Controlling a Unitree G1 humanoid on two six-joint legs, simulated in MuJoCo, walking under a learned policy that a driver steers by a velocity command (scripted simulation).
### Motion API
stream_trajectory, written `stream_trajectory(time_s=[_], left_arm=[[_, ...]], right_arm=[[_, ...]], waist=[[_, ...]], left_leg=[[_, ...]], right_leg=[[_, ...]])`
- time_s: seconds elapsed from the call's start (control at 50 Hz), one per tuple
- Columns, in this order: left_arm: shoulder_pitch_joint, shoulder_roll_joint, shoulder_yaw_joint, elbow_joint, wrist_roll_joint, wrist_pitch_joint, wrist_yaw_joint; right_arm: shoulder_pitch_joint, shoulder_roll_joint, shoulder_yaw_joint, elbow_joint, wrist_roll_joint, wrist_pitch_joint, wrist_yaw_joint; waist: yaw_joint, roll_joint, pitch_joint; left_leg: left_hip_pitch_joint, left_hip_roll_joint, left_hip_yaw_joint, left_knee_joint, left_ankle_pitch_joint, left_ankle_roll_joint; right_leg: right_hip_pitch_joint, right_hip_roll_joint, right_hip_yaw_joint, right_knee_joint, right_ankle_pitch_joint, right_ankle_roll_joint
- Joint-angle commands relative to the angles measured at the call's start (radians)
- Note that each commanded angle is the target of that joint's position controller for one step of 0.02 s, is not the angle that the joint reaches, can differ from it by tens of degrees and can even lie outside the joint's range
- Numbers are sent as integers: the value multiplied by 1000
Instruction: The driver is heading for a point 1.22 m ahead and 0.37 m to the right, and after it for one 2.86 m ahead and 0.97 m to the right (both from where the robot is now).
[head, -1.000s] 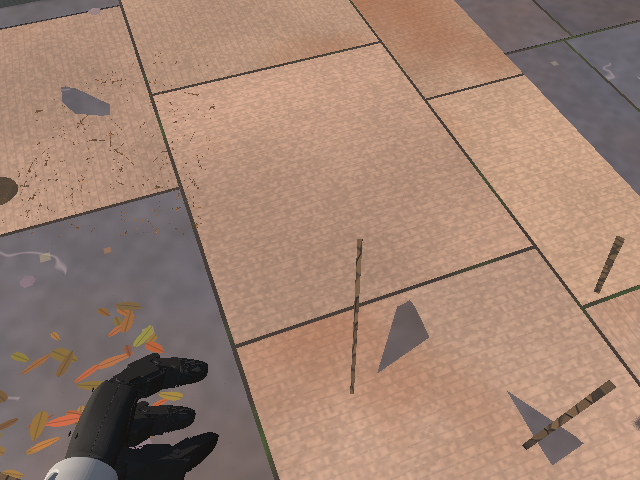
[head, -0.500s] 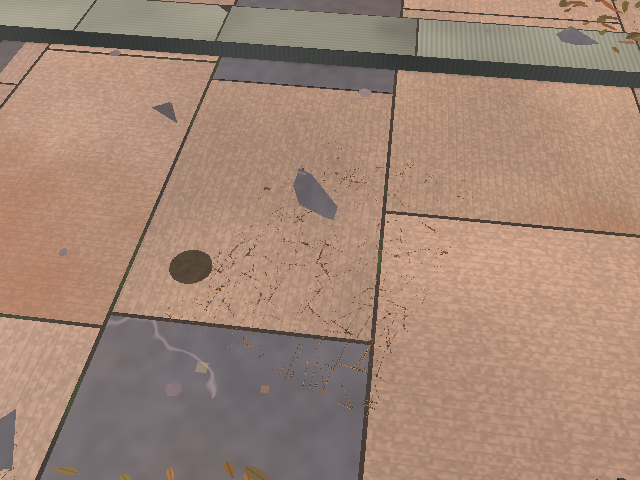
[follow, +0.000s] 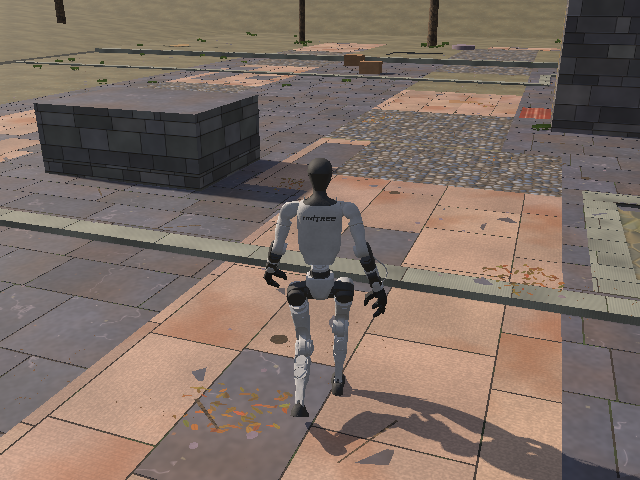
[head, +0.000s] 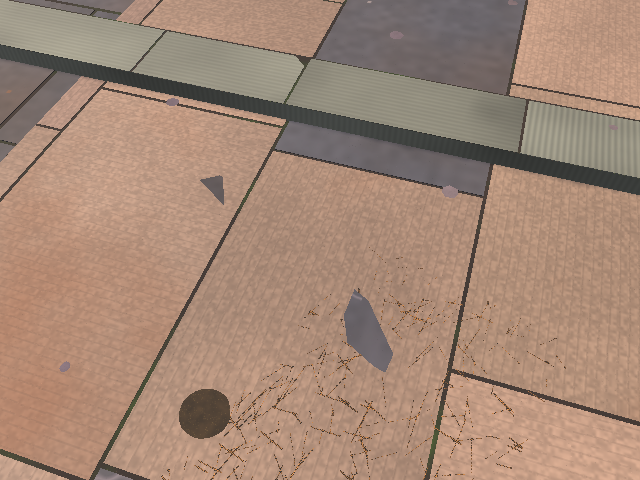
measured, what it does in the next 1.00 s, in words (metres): walks ahead, turning right: left foot, then right foot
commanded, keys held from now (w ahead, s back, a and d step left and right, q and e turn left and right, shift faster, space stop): w+shift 0.06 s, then w+e+shift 0.80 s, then w+shift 0.14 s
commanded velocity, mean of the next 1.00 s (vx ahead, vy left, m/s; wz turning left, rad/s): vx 1.00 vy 0.00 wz -0.64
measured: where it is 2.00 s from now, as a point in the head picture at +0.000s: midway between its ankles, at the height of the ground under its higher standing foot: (533, 72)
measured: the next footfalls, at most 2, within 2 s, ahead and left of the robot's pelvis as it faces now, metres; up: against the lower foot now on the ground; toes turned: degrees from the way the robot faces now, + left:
left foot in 0.38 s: +0.57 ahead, +0.10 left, +0.00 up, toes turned -10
right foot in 0.82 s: +0.90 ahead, -0.24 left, +0.00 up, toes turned -37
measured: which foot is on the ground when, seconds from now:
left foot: up 0.00-0.36, down 0.38-0.82, up 0.84-1.00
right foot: down 0.00-0.36, up 0.38-0.80, down 0.82-1.00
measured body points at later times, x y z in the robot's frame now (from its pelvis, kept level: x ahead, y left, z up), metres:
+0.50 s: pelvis +0.47 -0.01 +0.02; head +0.50 -0.01 +0.47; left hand +0.57 +0.27 -0.11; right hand +0.57 -0.30 -0.08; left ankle +0.53 +0.10 -0.71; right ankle +0.30 -0.09 -0.60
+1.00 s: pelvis +0.88 -0.21 +0.01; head +0.90 -0.21 +0.46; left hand +1.09 +0.00 -0.12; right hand +0.87 -0.50 -0.08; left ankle +1.01 -0.07 -0.62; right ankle +0.87 -0.21 -0.71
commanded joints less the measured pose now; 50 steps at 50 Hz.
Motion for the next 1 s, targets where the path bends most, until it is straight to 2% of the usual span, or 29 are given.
stream_trajectory(time_s=[0.02, 0.04, 0.08, 0.14, 0.18, 0.24, 0.3, 0.34, 0.36, 0.38, 0.4, 0.42, 0.44, 0.46, 0.48, 0.5, 0.54, 0.6, 0.62, 0.68, 0.72, 0.76, 0.8, 0.82, 0.84, 0.86, 0.9, 0.94, 1.0], left_arm=[[238, 109, 59, 50, -2, -6, -10], [239, 77, 48, 72, 1, -11, -8], [270, 48, 33, 121, -16, -23, -3], [319, 84, 41, 146, -40, -39, -7], [317, 99, 50, 143, -42, -44, -7], [346, 155, 69, 146, -62, -54, -10], [385, 172, 72, 161, -59, -43, -6], [390, 220, 82, 167, -43, -32, 1], [352, 231, 87, 156, -40, -27, 1], [336, 153, 70, 123, -37, -30, 0], [456, -17, 32, 77, -90, -28, 3], [360, 81, 44, 66, -73, -17, 8], [255, 106, 54, 61, -58, -7, 5], [216, 97, 52, 61, -48, 0, -5], [197, 78, 53, 59, -36, 12, -17], [208, 54, 50, 49, -24, 31, -27], [143, 14, 41, 9, -18, 64, -41], [28, 9, 28, -56, -14, 78, -65], [-3, 6, 20, -89, -17, 77, -72], [-116, 42, 13, -118, -19, 73, -91], [-111, 50, 13, -117, -22, 68, -92], [9, 102, 30, -80, -22, 62, -76], [389, 190, 81, 36, -24, 57, -47], [398, 243, 119, 56, -54, 72, -21], [253, 375, 133, 9, -13, 86, -18], [294, 373, 140, -31, -14, 95, -10], [248, 244, 108, 17, -22, 71, 9], [175, 182, 83, 14, -27, 32, 19], [208, 149, 66, 43, -36, -12, 6]], right_arm=[[-132, -78, 7, -140, -3, -27, 8], [-165, -60, 10, -152, -14, -18, 19], [-154, -18, 28, -175, -35, 5, 40], [-306, -12, 47, -257, -56, 11, 52], [-421, -11, 62, -303, -44, -1, 62], [-499, -2, 73, -317, -21, -8, 73], [-522, -45, 58, -325, -23, -8, 47], [-341, -108, 27, -276, -26, -17, 21], [-158, -142, 8, -228, -28, -21, 4], [36, -217, -20, -207, -52, -22, -20], [34, -277, -38, -207, -86, -19, -17], [-21, -214, -38, -216, -57, -7, -12], [-100, -127, -20, -210, -48, -11, -10], [-128, -81, -12, -196, -47, -14, -5], [-126, -60, -7, -178, -46, -16, -7], [-111, -44, -2, -154, -36, -24, -7], [-94, -9, 4, -115, -9, -41, 3], [-117, -4, 4, -94, -5, -55, 7], [-129, -32, -1, -97, -9, -63, 8], [-114, -75, -12, -83, -9, -64, 0], [-66, -138, -21, -82, -6, -60, -7], [-55, -199, -39, -89, -8, -26, -20], [-117, -226, -51, -126, -22, 15, -22], [-137, -183, -49, -132, -15, 16, -11], [-21, -51, -10, -234, -25, -2, 8], [-134, -99, -4, -296, -21, -31, 5], [-192, -101, 7, -291, -21, -47, 2], [-141, -75, 19, -259, -53, -8, 1], [-217, -35, 33, -286, -53, 29, 19]], waist=[[114, 2, -112], [86, 14, -59], [26, -60, -18], [25, -55, 81], [38, -41, 118], [64, -49, 84], [76, -59, 29], [-7, -93, -121], [-104, -84, -211], [-169, -5, -351], [-66, 284, -512], [-75, 207, -446], [-64, 117, -250], [-45, 46, -158], [-24, 39, -106], [10, 85, -81], [39, 86, -27], [65, 70, 24], [83, 96, 48], [72, 15, 105], [88, 35, 76], [167, 77, -12], [332, 63, -201], [320, -94, -196], [98, -308, -229], [179, -146, -358], [89, 51, -78], [1, 74, -14], [2, 43, 36]], left_leg=[[-626, 114, -29, 281, 134, 0], [-596, 136, -33, 239, 135, -2], [-565, 172, -22, 163, 121, -26], [-664, 230, 55, -16, 188, -83], [-598, 227, 84, -253, 342, -113], [-344, 163, 138, -469, 539, -117], [-319, 129, 131, -565, 490, -96], [-105, 74, 127, -580, 305, -73], [117, 118, 102, -578, 271, -64], [347, 331, -97, -564, -29, -49], [589, 632, -618, -711, -305, 51], [490, 581, -711, -822, -384, 48], [336, 524, -499, -821, -267, 24], [213, 485, -354, -829, -69, 15], [126, 445, -234, -849, 62, -3], [59, 435, -157, -863, 130, -11], [9, 422, -33, -904, 225, -30], [-45, 355, 183, -963, 376, -61], [-80, 368, 222, -972, 432, -60], [-70, 317, 362, -1028, 580, -83], [21, 335, 405, -920, 1071, -98], [127, 364, 400, -701, 1395, -101], [-3, 385, 354, -187, 1336, -77], [-238, 211, 346, 227, 578, -109], [-664, 81, 247, 598, -126, -174], [-791, 89, 35, 621, -64, -164], [-763, 208, 18, 365, 47, -144], [-580, 258, 24, 233, 54, -156], [-528, 292, 66, 1, 106, -177]], right_leg=[[570, -325, 618, -366, -350, -183], [466, -270, 509, -385, -270, -149], [345, -222, 431, -443, -246, -137], [259, -187, 377, -547, -159, -176], [192, -139, 302, -581, -9, -171], [158, -130, 262, -616, 251, -142], [385, -151, 269, -489, 526, -115], [458, -147, 265, -189, 775, -82], [350, -110, 255, 58, 677, -66], [176, -55, 219, 379, 385, -67], [-157, 44, 160, 733, -335, -42], [-259, -6, 168, 810, -258, -64], [-306, -56, 155, 771, -154, -62], [-282, -88, 150, 729, -114, -54], [-253, -110, 149, 706, -107, -47], [-225, -124, 146, 694, -112, -35], [-263, -157, 134, 671, -106, -24], [-290, -151, 81, 582, 46, -19], [-270, -166, 79, 502, 106, -24], [-152, -111, -43, 235, 220, -62], [-52, -41, -108, 165, 207, -100], [80, 30, -135, 143, 100, -134], [509, 90, -63, 106, -24, -185], [690, 48, 86, 5, -101, -212], [878, -203, 611, -76, -6, -376], [931, -276, 879, -288, -272, -446], [590, -259, 761, -397, -264, -329], [306, -176, 574, -400, -96, -283], [154, -100, 424, -471, -11, -268]])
